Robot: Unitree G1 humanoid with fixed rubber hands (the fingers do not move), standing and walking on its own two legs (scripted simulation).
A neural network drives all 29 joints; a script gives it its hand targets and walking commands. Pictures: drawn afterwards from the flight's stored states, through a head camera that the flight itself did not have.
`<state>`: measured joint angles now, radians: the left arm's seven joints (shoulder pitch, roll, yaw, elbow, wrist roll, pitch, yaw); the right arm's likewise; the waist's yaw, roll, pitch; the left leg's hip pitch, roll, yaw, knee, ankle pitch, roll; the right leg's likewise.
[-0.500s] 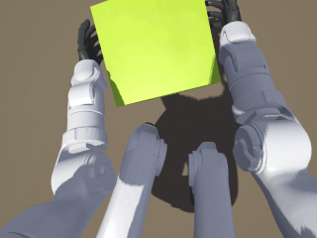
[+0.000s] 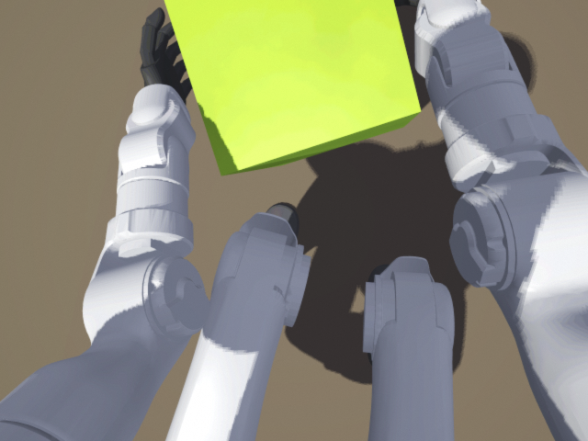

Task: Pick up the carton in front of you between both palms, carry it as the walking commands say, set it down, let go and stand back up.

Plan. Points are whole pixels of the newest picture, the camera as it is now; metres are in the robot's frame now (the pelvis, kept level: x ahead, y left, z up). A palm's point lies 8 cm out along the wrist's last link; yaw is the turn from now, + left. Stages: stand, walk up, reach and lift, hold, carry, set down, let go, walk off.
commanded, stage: set down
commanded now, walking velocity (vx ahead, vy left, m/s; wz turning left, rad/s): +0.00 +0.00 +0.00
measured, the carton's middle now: (308, 71) +0.50 +0.12 -0.24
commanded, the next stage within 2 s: none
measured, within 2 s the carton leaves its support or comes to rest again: rests again in 0.46 s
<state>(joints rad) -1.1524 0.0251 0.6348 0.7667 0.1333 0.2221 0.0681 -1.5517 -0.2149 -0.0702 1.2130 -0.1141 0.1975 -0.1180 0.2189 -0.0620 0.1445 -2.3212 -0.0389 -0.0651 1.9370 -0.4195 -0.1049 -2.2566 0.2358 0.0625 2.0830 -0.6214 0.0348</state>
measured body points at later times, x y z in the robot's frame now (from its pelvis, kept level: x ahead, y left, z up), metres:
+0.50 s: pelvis +0.00 +0.00 -0.01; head +0.37 +0.01 +0.24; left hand +0.45 +0.27 -0.20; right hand +0.57 -0.01 -0.21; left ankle +0.15 +0.14 -0.37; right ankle +0.08 -0.10 -0.37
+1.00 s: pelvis -0.01 +0.00 -0.03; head +0.36 +0.00 +0.22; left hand +0.43 +0.29 -0.22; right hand +0.57 -0.02 -0.22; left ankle +0.15 +0.14 -0.37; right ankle +0.08 -0.10 -0.37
